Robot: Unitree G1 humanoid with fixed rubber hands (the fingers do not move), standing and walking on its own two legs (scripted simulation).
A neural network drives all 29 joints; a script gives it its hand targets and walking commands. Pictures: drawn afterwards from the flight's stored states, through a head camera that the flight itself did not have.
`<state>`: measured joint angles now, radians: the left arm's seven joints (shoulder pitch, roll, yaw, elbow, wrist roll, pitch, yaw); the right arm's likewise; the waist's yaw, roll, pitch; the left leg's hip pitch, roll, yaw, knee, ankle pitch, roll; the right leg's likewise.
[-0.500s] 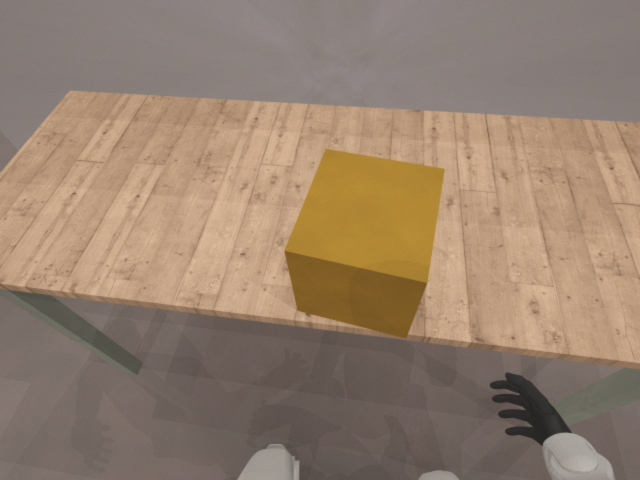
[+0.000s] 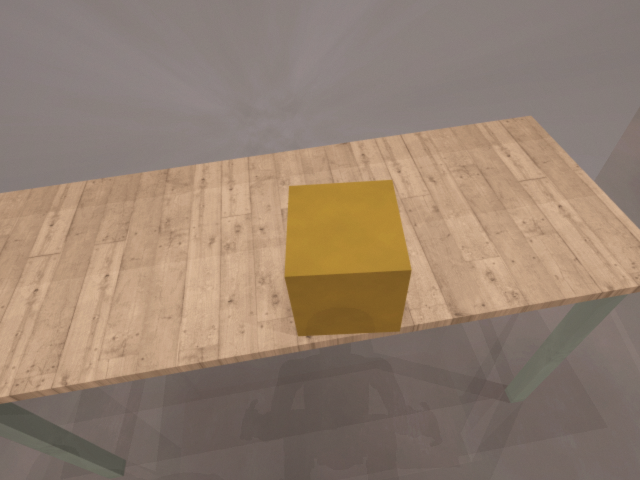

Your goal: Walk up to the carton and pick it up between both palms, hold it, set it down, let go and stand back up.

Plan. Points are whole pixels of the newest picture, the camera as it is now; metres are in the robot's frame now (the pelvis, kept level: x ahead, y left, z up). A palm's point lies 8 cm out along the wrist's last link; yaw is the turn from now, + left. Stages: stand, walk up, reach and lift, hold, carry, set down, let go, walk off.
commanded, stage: walk up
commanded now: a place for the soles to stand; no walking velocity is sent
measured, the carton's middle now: (344, 259) +0.44 -0.01 -0.01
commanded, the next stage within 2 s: none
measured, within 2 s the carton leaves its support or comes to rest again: neither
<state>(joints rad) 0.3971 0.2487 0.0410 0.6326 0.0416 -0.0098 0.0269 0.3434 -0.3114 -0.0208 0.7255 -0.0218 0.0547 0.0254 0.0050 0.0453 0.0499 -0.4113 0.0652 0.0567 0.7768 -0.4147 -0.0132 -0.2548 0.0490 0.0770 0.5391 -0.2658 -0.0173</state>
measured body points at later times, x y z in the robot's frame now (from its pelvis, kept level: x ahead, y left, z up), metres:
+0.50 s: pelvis +0.03 +0.03 +0.00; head +0.03 +0.03 +0.45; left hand +0.12 +0.29 -0.12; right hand +0.08 -0.24 -0.11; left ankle +0.05 +0.15 -0.73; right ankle +0.02 -0.10 -0.73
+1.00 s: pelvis +0.04 +0.01 +0.00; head +0.05 +0.01 +0.45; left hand +0.18 +0.26 -0.11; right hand +0.08 -0.27 -0.11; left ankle +0.05 +0.15 -0.73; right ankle +0.02 -0.10 -0.73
